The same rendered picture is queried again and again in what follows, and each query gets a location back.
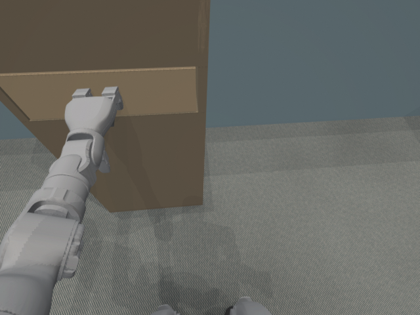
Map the robot left hand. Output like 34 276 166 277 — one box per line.
64 87 123 173

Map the left robot upper arm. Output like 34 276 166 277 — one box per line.
0 213 85 315

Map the drawer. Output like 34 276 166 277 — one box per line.
0 66 196 119

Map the robot right shin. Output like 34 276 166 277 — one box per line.
235 297 252 306

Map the robot left forearm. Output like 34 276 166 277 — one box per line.
0 129 104 269

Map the right robot thigh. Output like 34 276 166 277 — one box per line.
230 301 272 315

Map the cabinet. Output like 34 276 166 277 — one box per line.
0 0 211 213

